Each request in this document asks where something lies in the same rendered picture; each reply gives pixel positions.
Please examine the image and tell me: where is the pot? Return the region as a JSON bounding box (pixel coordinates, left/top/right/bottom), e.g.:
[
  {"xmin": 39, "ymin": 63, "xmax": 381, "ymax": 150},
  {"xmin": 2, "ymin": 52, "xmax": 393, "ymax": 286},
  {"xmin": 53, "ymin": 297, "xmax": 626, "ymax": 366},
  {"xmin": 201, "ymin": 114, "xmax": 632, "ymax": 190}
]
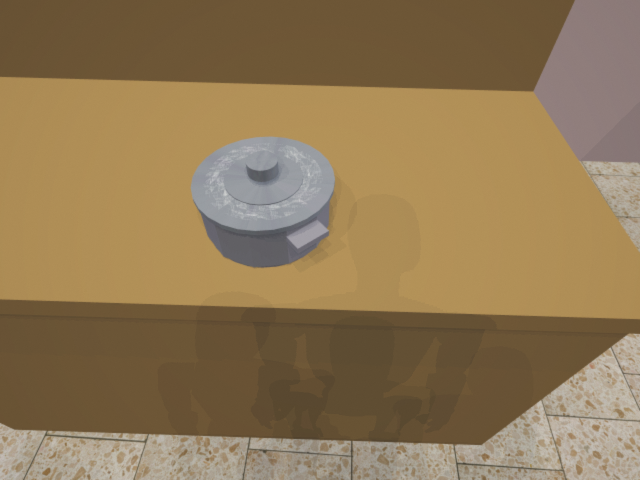
[{"xmin": 201, "ymin": 202, "xmax": 330, "ymax": 268}]

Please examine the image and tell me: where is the table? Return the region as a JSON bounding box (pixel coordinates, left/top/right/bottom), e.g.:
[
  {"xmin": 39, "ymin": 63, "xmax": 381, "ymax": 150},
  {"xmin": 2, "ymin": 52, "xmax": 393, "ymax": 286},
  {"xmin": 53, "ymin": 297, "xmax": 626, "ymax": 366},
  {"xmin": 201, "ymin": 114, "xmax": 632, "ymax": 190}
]
[{"xmin": 0, "ymin": 0, "xmax": 640, "ymax": 445}]

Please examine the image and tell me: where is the knob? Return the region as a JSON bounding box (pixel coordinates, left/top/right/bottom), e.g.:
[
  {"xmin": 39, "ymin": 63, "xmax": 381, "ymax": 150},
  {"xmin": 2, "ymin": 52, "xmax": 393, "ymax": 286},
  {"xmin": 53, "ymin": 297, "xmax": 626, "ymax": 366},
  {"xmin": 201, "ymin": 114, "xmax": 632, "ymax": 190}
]
[{"xmin": 246, "ymin": 151, "xmax": 279, "ymax": 182}]

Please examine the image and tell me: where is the lid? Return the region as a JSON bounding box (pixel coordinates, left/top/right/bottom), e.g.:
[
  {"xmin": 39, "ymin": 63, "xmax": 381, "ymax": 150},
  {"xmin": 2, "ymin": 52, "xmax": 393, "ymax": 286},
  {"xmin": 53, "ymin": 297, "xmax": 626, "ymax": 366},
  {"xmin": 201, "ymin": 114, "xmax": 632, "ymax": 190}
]
[{"xmin": 191, "ymin": 137, "xmax": 335, "ymax": 235}]

